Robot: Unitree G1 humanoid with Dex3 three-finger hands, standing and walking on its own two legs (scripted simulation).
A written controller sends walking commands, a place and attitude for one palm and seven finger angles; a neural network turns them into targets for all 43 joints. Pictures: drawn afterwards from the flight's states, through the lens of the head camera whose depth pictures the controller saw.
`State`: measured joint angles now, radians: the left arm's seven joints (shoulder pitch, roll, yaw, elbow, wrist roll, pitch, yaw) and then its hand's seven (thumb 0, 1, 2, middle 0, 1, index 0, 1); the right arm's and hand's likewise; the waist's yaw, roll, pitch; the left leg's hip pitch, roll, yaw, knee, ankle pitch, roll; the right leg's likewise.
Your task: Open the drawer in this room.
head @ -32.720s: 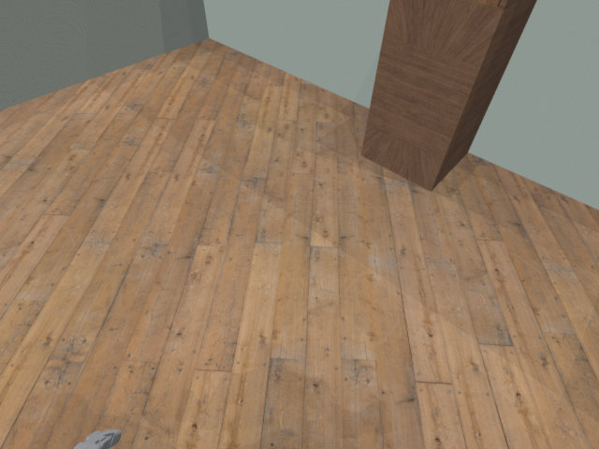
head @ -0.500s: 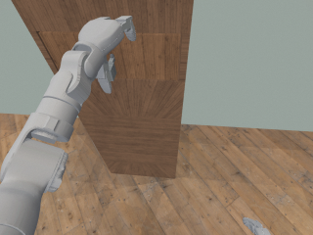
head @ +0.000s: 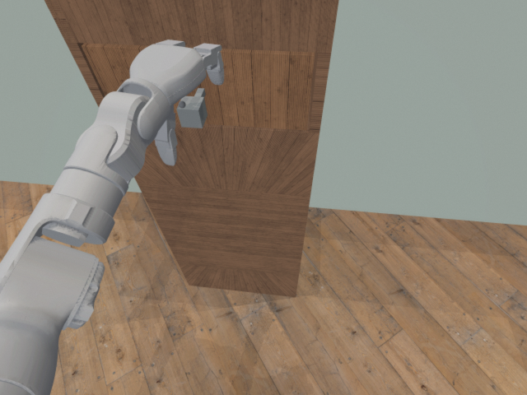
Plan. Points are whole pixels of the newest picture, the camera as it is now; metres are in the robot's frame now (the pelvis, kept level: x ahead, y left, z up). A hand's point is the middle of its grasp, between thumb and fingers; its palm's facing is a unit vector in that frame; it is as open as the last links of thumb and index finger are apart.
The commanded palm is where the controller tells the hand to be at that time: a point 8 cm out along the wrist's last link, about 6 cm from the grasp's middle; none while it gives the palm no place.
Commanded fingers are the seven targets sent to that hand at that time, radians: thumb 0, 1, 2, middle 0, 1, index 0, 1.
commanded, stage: move the hooked fingers above the handle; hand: left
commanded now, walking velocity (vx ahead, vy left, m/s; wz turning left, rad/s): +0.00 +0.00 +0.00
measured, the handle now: (195, 105) +0.54 +0.14 +0.15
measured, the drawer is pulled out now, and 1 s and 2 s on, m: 0.00 0.00 0.00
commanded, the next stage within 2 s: none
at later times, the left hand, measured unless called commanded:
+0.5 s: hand (172, 109) +0.48 +0.16 +0.18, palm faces -0.01 -0.01 -1.00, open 14.1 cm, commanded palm +0.47 +0.17 +0.27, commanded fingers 0.00 -0.50 0.30 -0.30 -1.20 -0.30 -1.20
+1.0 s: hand (192, 102) +0.48 +0.13 +0.20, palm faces +0.06 -0.07 -1.00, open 13.8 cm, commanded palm +0.47 +0.17 +0.27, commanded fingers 0.00 -0.50 0.30 -0.30 -1.20 -0.30 -1.20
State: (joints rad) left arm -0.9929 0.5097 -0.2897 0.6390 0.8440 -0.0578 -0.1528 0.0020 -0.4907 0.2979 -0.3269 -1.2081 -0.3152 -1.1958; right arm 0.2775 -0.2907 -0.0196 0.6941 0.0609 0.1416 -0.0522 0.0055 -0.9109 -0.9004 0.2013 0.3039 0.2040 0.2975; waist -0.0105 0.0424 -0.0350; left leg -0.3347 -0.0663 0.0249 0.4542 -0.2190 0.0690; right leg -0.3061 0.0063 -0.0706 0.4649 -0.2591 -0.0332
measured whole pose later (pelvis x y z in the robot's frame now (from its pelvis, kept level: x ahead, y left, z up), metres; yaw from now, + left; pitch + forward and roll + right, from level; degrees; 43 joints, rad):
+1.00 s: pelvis +0.01 +0.00 +0.00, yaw -2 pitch +7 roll +0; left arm -0.91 0.49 -0.19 0.58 0.87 -0.05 -0.14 0.00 -0.49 0.30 -0.32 -1.20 -0.33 -1.20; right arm 0.18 -0.26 0.01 0.63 0.05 0.18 -0.03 0.00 -0.91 -0.90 0.20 0.30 0.20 0.30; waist -0.02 0.05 -0.06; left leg -0.33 -0.05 0.05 0.47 -0.25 0.07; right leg -0.32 0.02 -0.04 0.49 -0.28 -0.04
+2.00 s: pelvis +0.01 +0.00 +0.00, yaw -3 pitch +8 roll +0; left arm -1.03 0.53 -0.13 0.75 0.91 -0.02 -0.03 0.01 -0.49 0.30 -0.32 -1.20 -0.33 -1.20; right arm 0.23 -0.27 0.00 0.69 0.05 0.16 -0.04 0.00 -0.91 -0.90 0.20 0.30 0.20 0.30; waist -0.04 0.06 -0.06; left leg -0.36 -0.04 0.07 0.46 -0.24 0.06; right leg -0.35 0.03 -0.02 0.47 -0.26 -0.04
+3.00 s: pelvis +0.01 -0.01 +0.00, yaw -3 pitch +8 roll +0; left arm -1.05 0.57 -0.13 0.81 0.91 0.03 -0.06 0.01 -0.49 0.30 -0.32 -1.20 -0.33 -1.20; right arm 0.24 -0.28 -0.01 0.69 0.06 0.17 -0.03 0.00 -0.91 -0.90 0.20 0.30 0.20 0.30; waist -0.03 0.06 -0.08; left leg -0.37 -0.04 0.06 0.48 -0.25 0.06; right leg -0.35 0.03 -0.03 0.48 -0.27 -0.04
